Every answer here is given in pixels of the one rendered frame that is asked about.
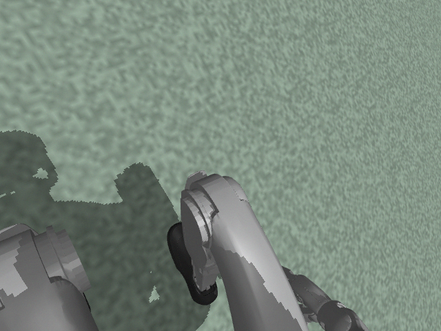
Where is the right robot hand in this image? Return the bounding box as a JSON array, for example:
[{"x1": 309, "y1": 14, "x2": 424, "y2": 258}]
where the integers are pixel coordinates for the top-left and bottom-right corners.
[{"x1": 282, "y1": 266, "x2": 332, "y2": 325}]

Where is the right robot arm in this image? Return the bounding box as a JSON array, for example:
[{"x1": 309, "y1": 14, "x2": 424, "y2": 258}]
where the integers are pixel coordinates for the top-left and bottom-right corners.
[{"x1": 317, "y1": 300, "x2": 369, "y2": 331}]

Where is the right robot foot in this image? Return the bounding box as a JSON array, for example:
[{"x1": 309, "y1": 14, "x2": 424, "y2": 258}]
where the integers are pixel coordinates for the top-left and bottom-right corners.
[{"x1": 167, "y1": 222, "x2": 218, "y2": 305}]

